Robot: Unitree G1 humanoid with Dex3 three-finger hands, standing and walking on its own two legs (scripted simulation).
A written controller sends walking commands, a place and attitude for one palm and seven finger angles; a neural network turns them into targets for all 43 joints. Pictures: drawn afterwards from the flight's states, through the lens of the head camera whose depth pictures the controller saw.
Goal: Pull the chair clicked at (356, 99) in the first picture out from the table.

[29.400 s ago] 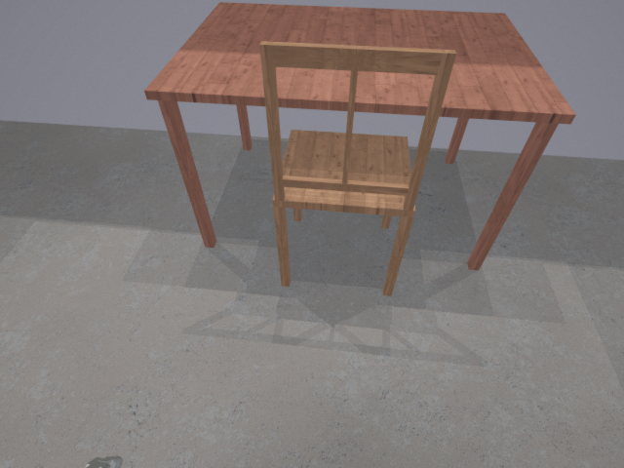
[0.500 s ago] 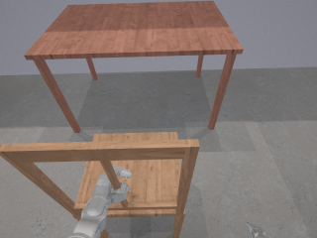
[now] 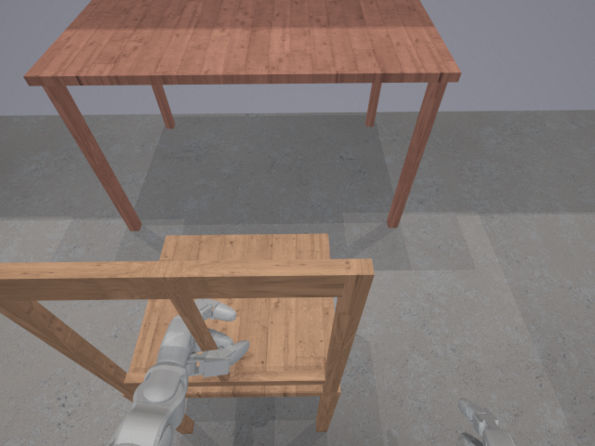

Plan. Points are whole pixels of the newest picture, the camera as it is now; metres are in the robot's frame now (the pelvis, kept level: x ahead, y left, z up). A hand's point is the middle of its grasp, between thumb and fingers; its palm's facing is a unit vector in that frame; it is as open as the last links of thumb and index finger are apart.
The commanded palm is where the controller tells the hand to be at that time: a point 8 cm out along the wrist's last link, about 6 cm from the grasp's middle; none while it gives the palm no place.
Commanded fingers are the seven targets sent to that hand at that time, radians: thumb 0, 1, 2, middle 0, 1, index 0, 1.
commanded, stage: open the thumb and straighten the fingers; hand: left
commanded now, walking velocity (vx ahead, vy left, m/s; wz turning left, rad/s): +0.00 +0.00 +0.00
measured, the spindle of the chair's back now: (207, 344) +0.27 +0.14 -0.05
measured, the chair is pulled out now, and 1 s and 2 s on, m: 0.60 0.60 0.60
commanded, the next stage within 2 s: draw the fingers out of the gap in 0.50 s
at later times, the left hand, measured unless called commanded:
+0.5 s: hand (216, 348) +0.27 +0.12 -0.06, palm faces -0.04 -0.99 -0.16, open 17.0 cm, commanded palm +0.26 +0.17 -0.04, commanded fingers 0.00 -0.55 0.20 0.00 0.00 0.00 0.00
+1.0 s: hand (198, 400) +0.20 +0.14 -0.06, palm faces -0.03 -0.99 -0.15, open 17.5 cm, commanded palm +0.18 +0.19 -0.04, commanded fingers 0.00 -0.55 0.20 0.00 0.00 0.00 0.00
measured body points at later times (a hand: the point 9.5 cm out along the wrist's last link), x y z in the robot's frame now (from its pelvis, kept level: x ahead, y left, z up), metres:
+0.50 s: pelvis +0.02 +0.00 -0.02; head +0.06 -0.02 +0.42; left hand +0.27 +0.18 -0.04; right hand +0.18 -0.24 -0.12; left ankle +0.00 +0.13 -0.73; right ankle +0.02 -0.12 -0.73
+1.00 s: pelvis +0.02 +0.00 -0.03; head +0.05 -0.01 +0.41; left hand +0.20 +0.19 -0.05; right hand +0.19 -0.24 -0.11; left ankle +0.00 +0.13 -0.73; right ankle +0.02 -0.12 -0.73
